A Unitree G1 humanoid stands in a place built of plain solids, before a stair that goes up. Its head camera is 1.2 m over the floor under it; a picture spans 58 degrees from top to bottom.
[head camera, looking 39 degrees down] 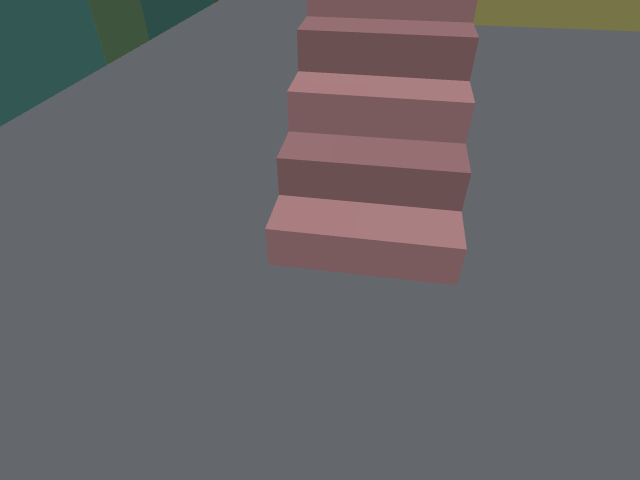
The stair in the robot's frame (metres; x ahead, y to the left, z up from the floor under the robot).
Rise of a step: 0.18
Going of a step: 0.23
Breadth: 0.76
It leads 9 degrees to the right of straight ahead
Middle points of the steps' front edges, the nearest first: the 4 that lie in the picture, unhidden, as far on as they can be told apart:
1.26 -0.16 0.18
1.49 -0.20 0.37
1.72 -0.24 0.55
1.95 -0.27 0.73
